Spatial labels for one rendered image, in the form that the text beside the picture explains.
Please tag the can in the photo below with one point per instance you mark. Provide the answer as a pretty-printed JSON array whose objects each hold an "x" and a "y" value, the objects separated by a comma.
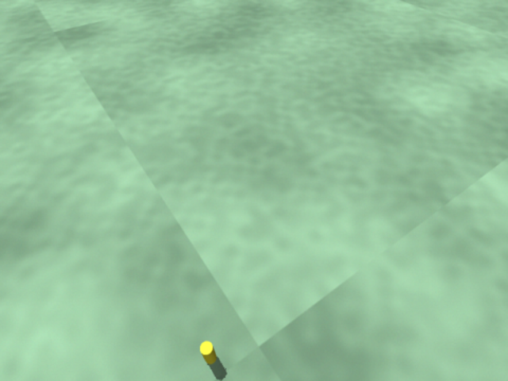
[{"x": 208, "y": 352}]

